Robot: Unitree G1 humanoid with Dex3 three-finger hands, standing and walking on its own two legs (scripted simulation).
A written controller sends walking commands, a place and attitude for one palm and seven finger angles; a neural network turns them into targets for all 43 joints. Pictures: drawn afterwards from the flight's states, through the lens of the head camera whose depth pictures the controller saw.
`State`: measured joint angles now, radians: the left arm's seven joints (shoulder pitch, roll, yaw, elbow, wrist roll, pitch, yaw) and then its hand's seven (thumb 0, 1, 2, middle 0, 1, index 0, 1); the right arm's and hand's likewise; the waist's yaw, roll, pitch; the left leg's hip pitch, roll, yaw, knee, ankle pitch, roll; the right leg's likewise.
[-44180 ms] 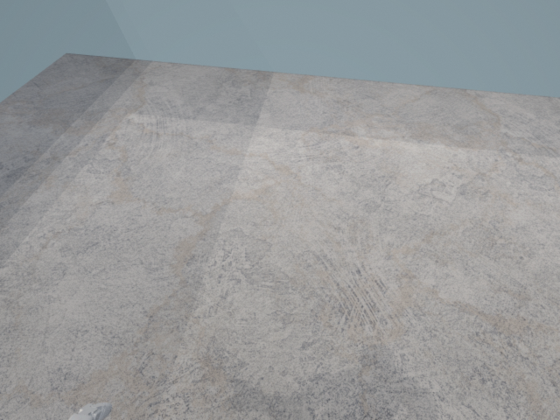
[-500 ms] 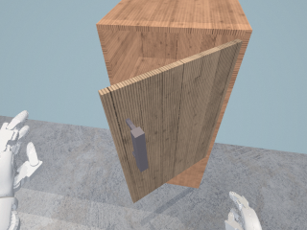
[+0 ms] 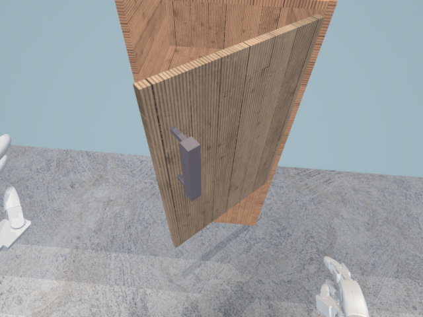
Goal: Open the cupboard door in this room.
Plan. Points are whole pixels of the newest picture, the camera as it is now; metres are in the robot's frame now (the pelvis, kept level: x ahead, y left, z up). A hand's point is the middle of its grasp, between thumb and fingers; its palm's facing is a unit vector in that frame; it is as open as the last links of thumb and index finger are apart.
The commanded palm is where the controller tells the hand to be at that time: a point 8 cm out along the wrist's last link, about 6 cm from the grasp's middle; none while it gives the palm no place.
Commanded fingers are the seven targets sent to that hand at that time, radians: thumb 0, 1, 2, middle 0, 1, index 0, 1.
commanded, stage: step back with the hand held close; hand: left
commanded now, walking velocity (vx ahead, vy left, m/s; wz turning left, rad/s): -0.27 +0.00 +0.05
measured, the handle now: (185, 165) +0.36 +0.08 +0.09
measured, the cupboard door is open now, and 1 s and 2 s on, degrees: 43 43 43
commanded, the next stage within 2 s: stop stepping back and stand still in 0.78 s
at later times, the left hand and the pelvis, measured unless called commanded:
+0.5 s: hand out of the picture +0.13 +0.28 +0.18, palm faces +0.48 -0.74 -0.46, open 7.4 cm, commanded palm +0.07 +0.30 +0.18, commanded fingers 0.00 0.90 0.90 -0.20 -0.30 -0.20 -0.30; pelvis -0.06 +0.00 +0.00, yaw +1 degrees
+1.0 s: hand out of the picture +0.02 +0.21 +0.17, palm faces +0.30 -0.81 -0.51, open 7.4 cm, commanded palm -0.05 +0.26 +0.18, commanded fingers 0.00 0.90 0.90 -0.20 -0.30 -0.20 -0.30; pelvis -0.20 -0.03 +0.01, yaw -2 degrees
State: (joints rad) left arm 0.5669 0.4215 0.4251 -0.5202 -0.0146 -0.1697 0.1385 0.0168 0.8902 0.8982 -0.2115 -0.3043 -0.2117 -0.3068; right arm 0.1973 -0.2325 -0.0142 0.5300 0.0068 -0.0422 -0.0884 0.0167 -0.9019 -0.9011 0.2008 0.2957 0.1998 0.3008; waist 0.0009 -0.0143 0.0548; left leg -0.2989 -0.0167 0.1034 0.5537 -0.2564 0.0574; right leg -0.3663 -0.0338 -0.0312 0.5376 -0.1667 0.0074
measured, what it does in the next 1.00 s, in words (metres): walks backwards: right foot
